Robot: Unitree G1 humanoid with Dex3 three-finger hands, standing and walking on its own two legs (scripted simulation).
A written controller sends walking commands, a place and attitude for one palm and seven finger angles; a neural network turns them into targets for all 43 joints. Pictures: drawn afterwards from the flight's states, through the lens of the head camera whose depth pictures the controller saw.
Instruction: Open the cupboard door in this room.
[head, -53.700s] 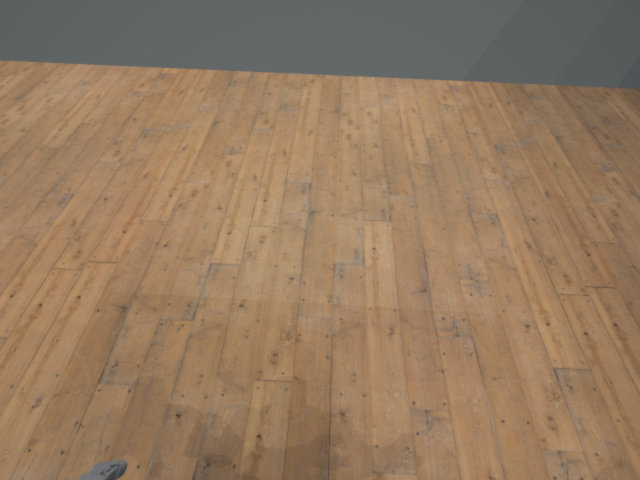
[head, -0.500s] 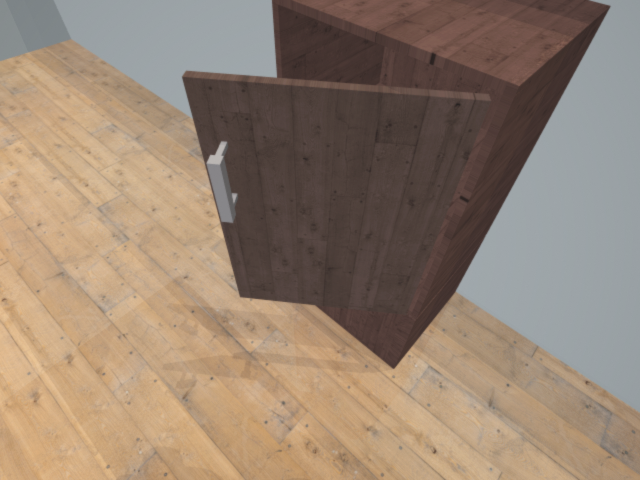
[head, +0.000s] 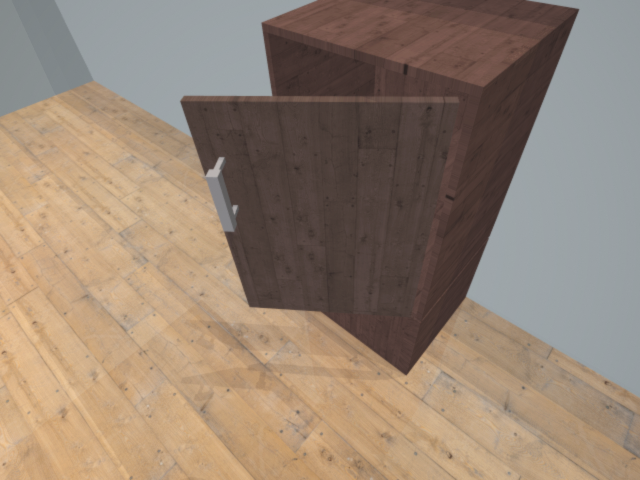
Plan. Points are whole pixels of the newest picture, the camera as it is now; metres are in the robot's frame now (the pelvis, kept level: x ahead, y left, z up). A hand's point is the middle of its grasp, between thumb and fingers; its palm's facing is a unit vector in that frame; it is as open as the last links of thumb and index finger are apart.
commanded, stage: look again from close up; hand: left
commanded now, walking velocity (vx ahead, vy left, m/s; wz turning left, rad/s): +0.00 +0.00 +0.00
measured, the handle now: (225, 194) +0.58 +0.22 +0.02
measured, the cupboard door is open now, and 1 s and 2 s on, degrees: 36 36 36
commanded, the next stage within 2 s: raise the hand with hooked fingers in 0.64 s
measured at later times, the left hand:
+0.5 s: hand out of the picture +0.03 +0.16 -0.17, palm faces +0.03 -0.97 -0.23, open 7.3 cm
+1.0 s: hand (194, 394) +0.22 +0.18 +0.00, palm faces +0.12 -0.99 +0.01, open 7.7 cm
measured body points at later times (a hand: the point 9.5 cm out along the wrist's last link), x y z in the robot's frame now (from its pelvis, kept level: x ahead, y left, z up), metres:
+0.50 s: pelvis +0.02 -0.02 +0.00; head +0.03 -0.03 +0.45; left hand +0.03 +0.21 -0.15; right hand -0.02 -0.22 -0.17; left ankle -0.03 +0.11 -0.74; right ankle +0.06 -0.09 -0.74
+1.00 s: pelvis +0.00 +0.00 -0.03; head +0.03 -0.01 +0.42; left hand +0.21 +0.23 +0.00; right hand +0.19 -0.27 -0.10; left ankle -0.03 +0.11 -0.74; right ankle +0.06 -0.09 -0.74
